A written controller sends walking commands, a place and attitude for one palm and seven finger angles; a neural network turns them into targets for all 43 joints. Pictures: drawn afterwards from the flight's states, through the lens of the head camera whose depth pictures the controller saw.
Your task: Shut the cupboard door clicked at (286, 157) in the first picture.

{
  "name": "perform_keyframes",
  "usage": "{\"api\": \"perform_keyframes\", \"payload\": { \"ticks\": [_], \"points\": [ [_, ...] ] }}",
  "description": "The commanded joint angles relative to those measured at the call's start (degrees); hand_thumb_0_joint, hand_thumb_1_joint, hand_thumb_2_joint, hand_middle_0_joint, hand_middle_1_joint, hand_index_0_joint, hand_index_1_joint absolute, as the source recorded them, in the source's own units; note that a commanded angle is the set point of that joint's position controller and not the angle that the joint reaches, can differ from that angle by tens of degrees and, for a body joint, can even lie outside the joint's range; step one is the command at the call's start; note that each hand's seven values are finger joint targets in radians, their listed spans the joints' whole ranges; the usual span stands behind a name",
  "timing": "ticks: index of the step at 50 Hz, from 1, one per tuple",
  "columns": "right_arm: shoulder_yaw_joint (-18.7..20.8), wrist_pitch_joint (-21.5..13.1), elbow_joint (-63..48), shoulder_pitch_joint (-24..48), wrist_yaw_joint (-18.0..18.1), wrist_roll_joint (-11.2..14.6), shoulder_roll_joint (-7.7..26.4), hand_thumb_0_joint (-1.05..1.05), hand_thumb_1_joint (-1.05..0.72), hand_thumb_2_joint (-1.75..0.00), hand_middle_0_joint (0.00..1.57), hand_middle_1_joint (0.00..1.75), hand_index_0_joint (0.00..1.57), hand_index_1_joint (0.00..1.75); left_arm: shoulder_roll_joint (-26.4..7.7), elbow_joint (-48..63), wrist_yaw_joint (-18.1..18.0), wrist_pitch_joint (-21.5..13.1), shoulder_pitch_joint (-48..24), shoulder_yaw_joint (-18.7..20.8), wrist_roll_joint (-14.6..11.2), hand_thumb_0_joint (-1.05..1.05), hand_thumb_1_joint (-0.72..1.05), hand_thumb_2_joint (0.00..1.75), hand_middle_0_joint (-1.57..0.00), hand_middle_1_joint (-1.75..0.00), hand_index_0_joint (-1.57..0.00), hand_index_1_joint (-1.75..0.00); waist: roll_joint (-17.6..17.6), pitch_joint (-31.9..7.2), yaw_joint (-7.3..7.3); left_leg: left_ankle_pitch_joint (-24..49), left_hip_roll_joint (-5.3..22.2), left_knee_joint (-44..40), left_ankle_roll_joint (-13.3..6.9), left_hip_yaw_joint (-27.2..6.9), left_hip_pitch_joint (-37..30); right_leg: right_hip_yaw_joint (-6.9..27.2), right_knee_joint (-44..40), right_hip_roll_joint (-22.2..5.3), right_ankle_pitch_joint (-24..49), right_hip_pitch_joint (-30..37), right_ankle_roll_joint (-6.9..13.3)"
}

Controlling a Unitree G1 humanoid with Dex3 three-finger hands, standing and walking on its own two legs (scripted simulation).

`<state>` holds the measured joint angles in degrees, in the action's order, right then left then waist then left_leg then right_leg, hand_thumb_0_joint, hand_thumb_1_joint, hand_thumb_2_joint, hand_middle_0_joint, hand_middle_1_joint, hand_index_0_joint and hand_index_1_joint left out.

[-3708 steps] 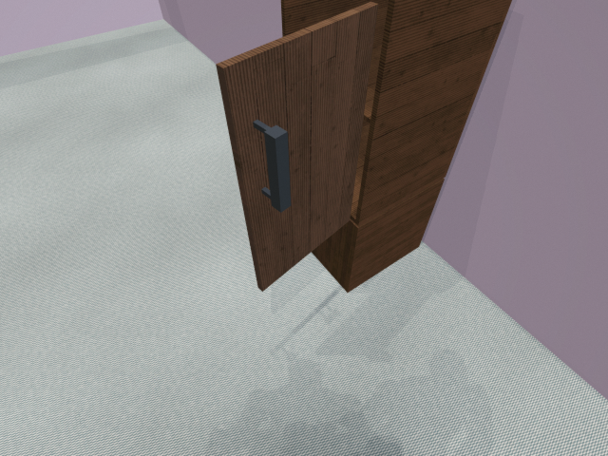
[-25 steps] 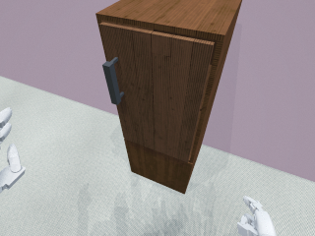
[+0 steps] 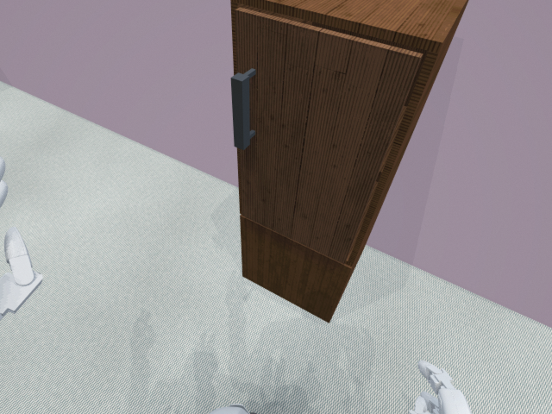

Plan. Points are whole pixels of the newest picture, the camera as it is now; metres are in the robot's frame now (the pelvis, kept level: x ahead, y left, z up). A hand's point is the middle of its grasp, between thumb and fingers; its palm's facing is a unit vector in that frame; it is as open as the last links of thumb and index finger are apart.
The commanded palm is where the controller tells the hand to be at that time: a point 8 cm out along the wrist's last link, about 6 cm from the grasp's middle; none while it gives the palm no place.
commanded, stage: step back with the hand held close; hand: left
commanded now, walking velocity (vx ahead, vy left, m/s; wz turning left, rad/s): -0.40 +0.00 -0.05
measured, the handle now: (246, 109) +0.70 +0.12 +0.08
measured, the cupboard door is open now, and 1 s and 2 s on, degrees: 0 0 0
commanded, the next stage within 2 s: stop stepping back and stand still in 0.36 s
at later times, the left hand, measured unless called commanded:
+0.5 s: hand out of the picture +0.12 +0.27 +0.19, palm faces +0.35 -0.84 -0.42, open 7.4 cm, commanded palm +0.05 +0.31 +0.19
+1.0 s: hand out of the picture +0.04 +0.27 +0.18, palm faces +0.28 -0.85 -0.45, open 7.4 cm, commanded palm -0.02 +0.32 +0.19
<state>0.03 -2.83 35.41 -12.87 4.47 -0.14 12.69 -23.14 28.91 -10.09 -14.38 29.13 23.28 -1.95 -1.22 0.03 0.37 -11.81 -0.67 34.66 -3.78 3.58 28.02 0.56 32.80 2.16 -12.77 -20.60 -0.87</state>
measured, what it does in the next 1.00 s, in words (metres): walks backwards: right foot, then left foot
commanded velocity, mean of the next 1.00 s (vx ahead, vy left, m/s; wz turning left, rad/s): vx -0.06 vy -0.02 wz -0.02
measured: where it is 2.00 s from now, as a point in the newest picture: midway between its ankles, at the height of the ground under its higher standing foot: outside the picture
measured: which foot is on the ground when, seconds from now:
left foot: down 0.00-0.24, up 0.26-0.32, down 0.34-0.58, up 0.60-0.74, down 0.76-1.00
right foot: down 0.00-0.00, up 0.02-0.18, down 0.20-0.36, up 0.38-0.56, down 0.58-1.00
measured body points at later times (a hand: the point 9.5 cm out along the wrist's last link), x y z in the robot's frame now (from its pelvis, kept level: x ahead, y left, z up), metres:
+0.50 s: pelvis -0.11 +0.02 +0.01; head -0.10 +0.05 +0.46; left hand +0.10 +0.31 +0.21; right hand +0.05 -0.23 -0.06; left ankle +0.05 +0.08 -0.72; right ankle -0.16 -0.12 -0.70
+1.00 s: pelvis -0.19 +0.04 +0.01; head -0.20 +0.06 +0.46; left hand +0.02 +0.31 +0.21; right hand -0.10 -0.20 -0.07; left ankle -0.10 +0.13 -0.72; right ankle -0.21 -0.05 -0.72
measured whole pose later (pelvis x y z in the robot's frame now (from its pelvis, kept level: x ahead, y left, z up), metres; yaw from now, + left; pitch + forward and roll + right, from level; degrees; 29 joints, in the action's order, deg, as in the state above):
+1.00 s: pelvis -0.19 +0.04 +0.01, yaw -7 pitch +0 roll -1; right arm -1.7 -5.6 36.4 -17.1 3.6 -1.3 9.0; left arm -25.5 30.7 -9.4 -10.8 34.2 24.0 -2.2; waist 1.5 -2.2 -3.4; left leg -14.4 0.8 32.4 -0.7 1.1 22.0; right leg -2.6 28.1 3.2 -17.3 -11.7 3.2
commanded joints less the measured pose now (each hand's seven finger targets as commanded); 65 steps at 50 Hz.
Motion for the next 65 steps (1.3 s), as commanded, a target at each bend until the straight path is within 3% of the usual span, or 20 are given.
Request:
{"api": "perform_keyframes", "payload": {
  "ticks": [1,8,11,13,15,18,20,26,28,30,31,36,38,40,46,50,53,56,61,65],
  "points": [
    [3.6,-4.0,-9.2,6.3,1.2,-0.1,8.6,0.0,-0.9,-0.9,0.2,0.3,0.2,0.3,-12.6,11.5,-0.7,-4.1,-4.0,10.4,0.1,0.0,0.9,0.9,-0.2,-0.3,-0.2,-0.3,-12.6,-6.5,-0.11,-32.9,17.7,-27.4,-3.1,-22.7,11.6,0.6,12.8,2.9,-6.5,14.9,0.4],
    [3.4,-4.8,-8.6,6.6,-0.7,-0.2,6.4,0.0,-0.9,-0.9,0.2,0.3,0.2,0.3,-11.6,11.6,1.3,-4.8,0.6,8.5,-2.8,0.0,0.9,0.9,-0.2,-0.3,-0.2,-0.3,-9.5,-7.5,-0.12,-20.5,14.5,-21.8,3.8,-10.6,-1.6,-0.2,-2.9,0.3,-14.9,8.2,3.3],
    [3.0,-4.7,-6.0,4.3,-0.9,-0.9,5.3,0.0,-0.9,-0.9,0.2,0.3,0.2,0.3,-14.2,12.5,0.5,-6.6,-4.7,8.9,-2.4,0.0,0.9,0.9,-0.2,-0.3,-0.2,-0.3,2.7,-8.4,-1.06,-3.7,7.1,-1.3,7.4,-1.8,-19.6,15.3,-18.0,-11.8,-9.7,-9.6,8.3],
    [4.0,-4.9,-5.4,4.4,-0.3,0.2,5.4,0.0,-0.9,-0.9,0.2,0.3,0.2,0.3,-13.7,13.0,0.0,-4.5,-7.6,5.9,-1.1,0.0,0.9,0.9,-0.2,-0.3,-0.2,-0.3,10.9,-7.8,-1.98,-5.2,2.8,10.8,6.0,-2.7,-21.9,16.3,-17.9,-17.0,-1.6,-14.9,9.8],
    [2.7,-4.2,-6.4,5.9,0.5,-0.3,5.2,0.0,-0.9,-0.9,0.2,0.3,0.2,0.3,-14.3,13.2,0.0,-3.1,-9.0,6.1,-0.7,0.0,0.9,0.9,-0.2,-0.3,-0.2,-0.3,3.6,-4.6,-2.53,3.9,4.2,2.1,5.0,-4.4,-16.3,11.6,-9.5,-13.5,13.9,-9.0,6.2],
    [3.5,-4.7,-6.8,7.0,1.6,0.5,7.7,0.0,-0.9,-0.9,0.2,0.3,0.2,0.3,-13.9,10.7,0.6,-3.7,-9.3,8.0,-0.9,0.0,0.9,0.9,-0.2,-0.3,-0.2,-0.3,-9.3,-3.7,-0.84,10.4,13.3,-17.3,1.3,-12.6,-8.2,2.2,1.3,1.1,1.6,3.2,0.3],
    [3.8,-5.1,-7.8,6.8,0.8,-0.9,7.7,0.0,-0.9,-0.9,0.2,0.3,0.2,0.3,-13.6,9.7,1.6,-3.7,-3.5,10.1,-1.7,0.0,0.9,0.9,-0.2,-0.3,-0.2,-0.3,-14.2,-8.6,-0.21,-19.8,20.3,-29.5,-1.0,-22.2,0.6,1.6,13.2,3.3,-14.0,11.3,0.6],
    [3.3,-4.7,-10.1,4.9,-1.1,-0.2,6.4,0.0,-0.9,-0.9,0.2,0.3,0.2,0.3,-12.5,16.1,1.9,-2.3,6.3,9.3,-3.5,0.0,0.9,0.9,-0.2,-0.3,-0.2,-0.3,-12.7,-11.8,0.07,-20.6,9.8,-24.4,6.1,-7.0,-4.2,-5.6,-5.3,4.2,-15.2,15.3,3.0],
    [2.9,-4.1,-9.6,3.6,-1.0,-0.4,5.6,0.0,-0.9,-0.9,0.2,0.3,0.2,0.3,-14.6,18.1,1.2,-1.4,6.8,10.6,-3.1,0.0,0.9,0.9,-0.2,-0.3,-0.2,-0.3,-3.4,-10.8,-0.74,-13.0,3.2,-7.0,7.5,-0.3,-11.6,2.6,-17.1,-5.1,-16.3,6.2,6.4],
    [3.0,-3.4,-7.6,3.6,-0.4,-0.5,5.6,0.0,-0.9,-0.9,0.2,0.3,0.2,0.3,-15.3,17.0,-0.1,0.3,1.7,10.2,-2.9,0.0,0.9,0.9,-0.2,-0.3,-0.2,-0.3,9.7,-7.1,-0.84,-8.0,1.4,17.4,6.6,-5.7,-14.4,18.7,-23.8,-19.8,-29.6,-11.3,13.4],
    [3.1,-3.0,-6.6,3.0,0.1,-0.4,5.5,0.0,-0.9,-0.9,0.2,0.3,0.2,0.3,-13.5,14.4,-0.5,1.7,0.6,9.0,-2.4,0.0,0.9,0.9,-0.2,-0.3,-0.2,-0.3,11.7,-3.4,-1.42,-7.7,2.3,22.4,6.3,-7.8,-10.5,18.2,-23.3,-20.1,-33.3,-13.3,14.1],
    [2.3,-4.6,-4.4,3.4,2.0,0.0,7.2,0.0,-0.9,-0.9,0.2,0.3,0.2,0.3,-11.0,4.8,-1.8,1.8,-12.6,4.9,0.0,0.0,0.9,0.9,-0.2,-0.3,-0.2,-0.3,-0.3,4.0,-2.38,-9.4,3.7,-5.6,2.4,-5.9,-11.0,4.8,-11.3,-10.4,-18.5,-4.0,5.5],
    [2.6,-5.9,-6.5,4.1,2.4,0.6,8.5,0.0,-0.9,-0.9,0.2,0.3,0.2,0.3,-11.5,7.2,-1.4,1.1,-11.9,5.0,0.2,0.0,0.9,0.9,-0.2,-0.3,-0.2,-0.3,-5.8,3.6,-1.49,-11.7,8.9,-14.5,0.0,-15.0,-9.6,0.7,-3.1,-3.6,-11.2,0.1,2.7],
    [1.5,-6.3,-5.9,4.1,1.8,0.0,6.5,0.0,-0.9,-0.9,0.2,0.3,0.2,0.3,-11.2,9.9,-0.6,0.6,-7.4,5.6,-0.2,0.0,0.9,0.9,-0.2,-0.3,-0.2,-0.3,-16.8,2.3,-2.18,-34.5,13.5,-28.7,-0.5,-27.2,-4.7,-2.2,8.1,0.5,-13.6,2.3,0.9],
    [1.8,-6.0,-7.2,4.0,-0.2,-0.8,5.7,0.0,-0.9,-0.9,0.2,0.3,0.2,0.3,-11.7,13.8,-0.5,0.7,4.0,8.0,-0.1,0.0,0.9,0.9,-0.2,-0.3,-0.2,-0.3,-8.4,-3.2,-1.13,-23.5,7.9,-20.0,2.0,-11.8,1.1,-2.7,-8.0,-0.2,-10.6,18.6,3.3],
    [2.9,-3.4,-6.4,2.3,-0.4,-0.7,5.4,0.0,-0.9,-0.9,0.2,0.3,0.2,0.3,-12.9,10.2,-1.3,0.8,2.0,10.0,-1.0,0.0,0.9,0.9,-0.2,-0.3,-0.2,-0.3,8.1,-2.4,-0.97,-9.1,2.0,11.2,4.2,-4.1,3.7,23.8,-21.2,-18.4,-25.6,10.4,13.4],
    [2.5,-3.2,-6.3,2.7,-0.2,-0.1,5.6,0.0,-0.9,-0.9,0.2,0.3,0.2,0.3,-11.2,6.7,-1.6,0.4,-1.3,8.0,-0.9,0.0,0.9,0.9,-0.2,-0.3,-0.2,-0.3,7.5,1.2,-1.47,-11.3,4.5,14.0,3.8,-6.1,5.4,19.0,-18.2,-19.7,-14.5,9.4,14.1],
    [1.8,-3.8,-5.2,3.4,0.7,-0.3,5.1,0.0,-0.9,-0.9,0.2,0.3,0.2,0.3,-11.1,6.3,-1.6,0.0,-4.9,6.5,-0.1,0.0,0.9,0.9,-0.2,-0.3,-0.2,-0.3,3.9,1.0,-1.71,-4.7,2.9,-1.8,2.7,-1.0,-12.0,7.9,-13.3,-13.1,-12.8,1.4,8.6],
    [1.7,-5.4,-6.3,4.9,1.2,0.2,6.4,0.0,-0.9,-0.9,0.2,0.3,0.2,0.3,-10.3,8.7,-0.7,-0.6,-6.4,5.8,0.0,0.0,0.9,0.9,-0.2,-0.3,-0.2,-0.3,-10.4,3.0,-1.54,-23.5,13.0,-22.3,-1.4,-20.7,-7.7,-1.2,0.9,-1.4,-9.7,4.0,0.9],
    [1.5,-6.7,-6.5,4.6,0.7,0.0,5.5,0.0,-0.9,-0.9,0.2,0.3,0.2,0.3,-10.5,10.9,-0.6,-1.6,-5.3,6.7,0.5,0.0,0.9,0.9,-0.2,-0.3,-0.2,-0.3,-6.7,-0.9,-0.6,-13.8,10.6,-19.1,-0.1,-14.0,-7.8,-0.7,-5.8,-2.6,-2.9,10.8,1.0]
  ]
}}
